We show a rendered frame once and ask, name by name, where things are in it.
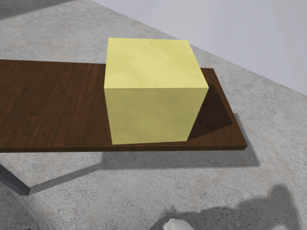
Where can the table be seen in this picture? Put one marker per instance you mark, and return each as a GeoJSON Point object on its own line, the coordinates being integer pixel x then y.
{"type": "Point", "coordinates": [48, 106]}

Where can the robot right thigh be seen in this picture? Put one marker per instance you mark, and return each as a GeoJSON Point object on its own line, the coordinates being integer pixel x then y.
{"type": "Point", "coordinates": [177, 224]}

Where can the carton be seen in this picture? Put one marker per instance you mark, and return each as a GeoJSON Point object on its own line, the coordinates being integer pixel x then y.
{"type": "Point", "coordinates": [154, 89]}

